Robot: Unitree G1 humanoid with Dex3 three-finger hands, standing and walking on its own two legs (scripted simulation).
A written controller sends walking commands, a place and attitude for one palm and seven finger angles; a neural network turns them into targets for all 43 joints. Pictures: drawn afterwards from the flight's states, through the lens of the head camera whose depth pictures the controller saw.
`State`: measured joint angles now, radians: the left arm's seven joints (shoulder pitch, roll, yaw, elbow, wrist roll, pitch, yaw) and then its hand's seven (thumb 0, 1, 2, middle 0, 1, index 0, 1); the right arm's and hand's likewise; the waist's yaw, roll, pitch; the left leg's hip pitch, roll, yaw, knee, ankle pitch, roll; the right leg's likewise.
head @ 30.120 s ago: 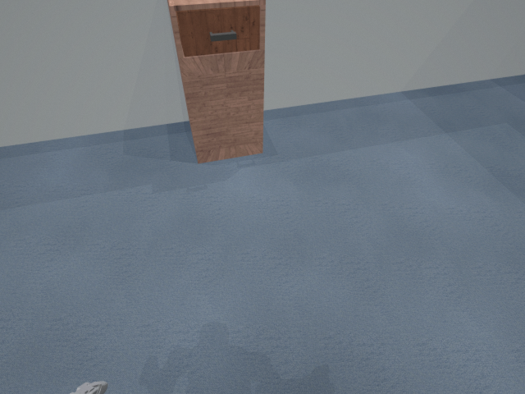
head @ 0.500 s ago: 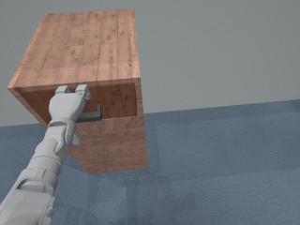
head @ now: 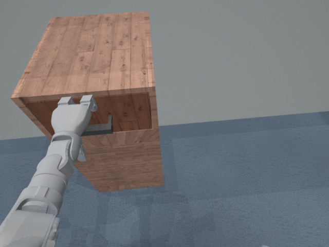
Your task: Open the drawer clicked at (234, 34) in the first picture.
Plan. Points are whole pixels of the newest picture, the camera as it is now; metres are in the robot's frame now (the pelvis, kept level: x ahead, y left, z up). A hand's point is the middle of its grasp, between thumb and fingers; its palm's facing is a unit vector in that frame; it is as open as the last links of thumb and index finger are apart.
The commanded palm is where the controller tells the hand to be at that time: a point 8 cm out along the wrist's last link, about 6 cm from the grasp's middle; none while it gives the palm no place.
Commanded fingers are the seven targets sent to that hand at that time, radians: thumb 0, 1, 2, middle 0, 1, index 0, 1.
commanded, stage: re-aim the fingers above the handle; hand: left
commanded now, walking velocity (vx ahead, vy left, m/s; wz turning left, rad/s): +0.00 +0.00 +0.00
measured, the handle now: (95, 124) +0.47 +0.24 -0.03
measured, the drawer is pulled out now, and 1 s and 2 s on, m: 0.00 0.00 0.00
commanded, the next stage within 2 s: lower the fingers behind the handle in 0.74 s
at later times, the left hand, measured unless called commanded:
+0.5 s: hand (76, 130) +0.40 +0.25 +0.03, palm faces +0.00 +0.01 -1.00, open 13.8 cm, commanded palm +0.37 +0.24 +0.09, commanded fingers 0.00 -0.50 0.30 -0.30 -1.20 -0.30 -1.20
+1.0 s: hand (75, 134) +0.40 +0.26 +0.02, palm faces -0.12 +0.00 -0.99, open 13.8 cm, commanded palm +0.38 +0.25 +0.07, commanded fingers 0.00 -0.50 0.30 -0.30 -1.20 -0.30 -1.20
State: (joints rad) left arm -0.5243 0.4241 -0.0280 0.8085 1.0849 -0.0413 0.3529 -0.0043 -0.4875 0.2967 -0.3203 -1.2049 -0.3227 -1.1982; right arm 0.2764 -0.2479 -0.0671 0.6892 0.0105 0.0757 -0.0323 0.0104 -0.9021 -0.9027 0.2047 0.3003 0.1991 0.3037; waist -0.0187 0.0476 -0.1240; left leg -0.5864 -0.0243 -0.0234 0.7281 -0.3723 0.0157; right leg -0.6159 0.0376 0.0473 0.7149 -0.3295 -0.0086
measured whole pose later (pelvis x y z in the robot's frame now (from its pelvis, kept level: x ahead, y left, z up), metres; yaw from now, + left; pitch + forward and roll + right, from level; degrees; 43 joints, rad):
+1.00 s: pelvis +0.00 -0.01 +0.00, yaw +0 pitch +13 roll +0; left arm -0.54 0.46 -0.03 0.89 1.05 0.01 0.27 0.00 -0.49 0.30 -0.32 -1.20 -0.32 -1.20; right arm 0.28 -0.25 -0.05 0.69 0.02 0.08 -0.05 0.01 -0.90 -0.90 0.21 0.30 0.20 0.30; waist -0.02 0.05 -0.12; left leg -0.58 -0.02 -0.02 0.71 -0.36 0.01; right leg -0.61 0.04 0.05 0.70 -0.32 -0.01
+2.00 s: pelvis -0.02 +0.00 -0.03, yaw +0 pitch +19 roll -1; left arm -0.65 0.42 -0.06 1.00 1.10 0.02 0.45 0.00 -0.49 0.30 -0.29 -1.34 -0.32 -1.20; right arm 0.29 -0.25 -0.04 0.70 0.00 0.09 -0.02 0.01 -0.90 -0.90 0.20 0.30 0.20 0.30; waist -0.05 0.04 -0.18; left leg -0.84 -0.03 -0.02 0.92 -0.42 0.02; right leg -0.86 0.04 0.04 0.89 -0.37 0.00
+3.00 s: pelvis +0.00 +0.01 -0.01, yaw +0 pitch +16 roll -1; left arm -0.53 0.42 -0.02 0.83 1.07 -0.03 0.41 0.00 -0.49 0.30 -0.31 -1.21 -0.32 -1.20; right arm 0.30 -0.25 -0.06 0.71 0.01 0.08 -0.03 0.01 -0.90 -0.90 0.20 0.30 0.20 0.30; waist -0.04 0.06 -0.16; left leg -0.70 -0.02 -0.02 0.83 -0.41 0.02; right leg -0.72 0.04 0.05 0.79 -0.35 0.00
